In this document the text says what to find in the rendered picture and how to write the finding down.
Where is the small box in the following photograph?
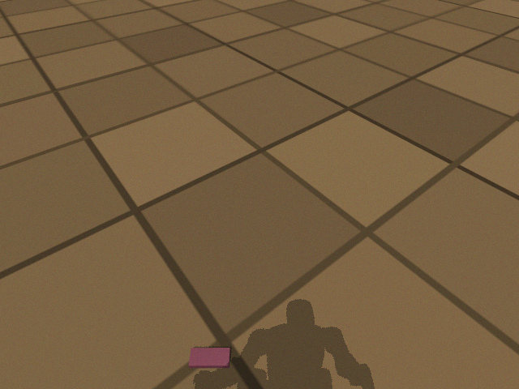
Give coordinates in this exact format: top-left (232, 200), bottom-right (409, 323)
top-left (188, 348), bottom-right (230, 368)

